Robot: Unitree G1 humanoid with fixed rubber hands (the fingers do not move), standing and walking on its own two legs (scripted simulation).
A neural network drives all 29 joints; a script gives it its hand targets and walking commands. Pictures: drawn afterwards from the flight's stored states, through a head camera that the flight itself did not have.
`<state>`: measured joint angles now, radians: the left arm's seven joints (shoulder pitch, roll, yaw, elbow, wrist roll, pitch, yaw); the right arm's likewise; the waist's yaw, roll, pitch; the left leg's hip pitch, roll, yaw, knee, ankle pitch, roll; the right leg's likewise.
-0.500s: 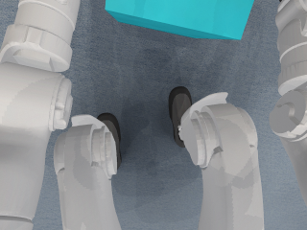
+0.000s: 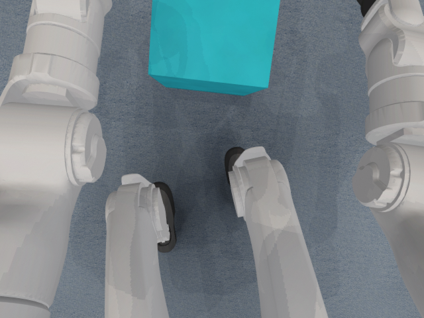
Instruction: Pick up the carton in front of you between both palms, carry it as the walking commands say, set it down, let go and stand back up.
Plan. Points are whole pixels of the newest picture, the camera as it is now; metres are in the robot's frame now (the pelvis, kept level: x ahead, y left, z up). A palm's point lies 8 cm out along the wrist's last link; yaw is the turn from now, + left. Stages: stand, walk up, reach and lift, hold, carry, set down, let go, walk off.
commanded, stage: set down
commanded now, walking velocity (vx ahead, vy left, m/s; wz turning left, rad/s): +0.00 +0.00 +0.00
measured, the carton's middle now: (211, 39) +0.54 -0.11 -0.33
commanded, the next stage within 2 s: let go in 0.56 s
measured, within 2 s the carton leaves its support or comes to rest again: neither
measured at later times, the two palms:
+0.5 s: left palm out of the picture +0.62 +0.05 +0.04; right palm out of the picture +0.50 -0.32 +0.04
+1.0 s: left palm out of the picture +0.48 +0.10 +0.15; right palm out of the picture +0.41 -0.30 +0.15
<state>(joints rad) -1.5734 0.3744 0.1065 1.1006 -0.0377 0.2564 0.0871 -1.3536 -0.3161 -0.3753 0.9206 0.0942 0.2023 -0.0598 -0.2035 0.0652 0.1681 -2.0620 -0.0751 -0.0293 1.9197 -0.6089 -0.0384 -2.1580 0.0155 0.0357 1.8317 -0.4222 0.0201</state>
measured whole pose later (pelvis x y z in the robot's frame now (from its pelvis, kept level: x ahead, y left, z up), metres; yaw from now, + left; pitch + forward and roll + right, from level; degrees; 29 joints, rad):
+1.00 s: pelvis +0.07 -0.02 +0.25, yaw +0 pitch +34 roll +2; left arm -0.60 0.06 0.21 0.57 0.13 0.18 0.15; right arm -0.52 -0.25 -0.25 0.60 -0.07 0.13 0.15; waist -0.12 0.02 -0.02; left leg -1.10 -0.05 -0.09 0.85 -0.34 -0.05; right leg -1.19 0.02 0.02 0.84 -0.23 -0.02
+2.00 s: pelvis +0.14 +0.01 +0.32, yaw -4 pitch -3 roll -1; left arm 0.23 0.20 0.01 0.47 -0.01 0.08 -0.02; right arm 0.22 -0.24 -0.04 0.40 -0.01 0.19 0.03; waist 0.00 0.03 0.05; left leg -0.07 -0.02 -0.05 0.47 -0.35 0.01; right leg -0.18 0.03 0.06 0.47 -0.24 0.01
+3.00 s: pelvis +0.12 -0.02 +0.31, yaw -2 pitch -3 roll +0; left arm 0.18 0.28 0.07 0.86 0.02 -0.01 0.02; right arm 0.25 -0.33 -0.04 0.79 -0.01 -0.02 -0.04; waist 0.01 0.04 0.04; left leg -0.11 0.01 -0.07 0.47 -0.32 -0.03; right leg -0.22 0.04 0.03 0.50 -0.23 -0.03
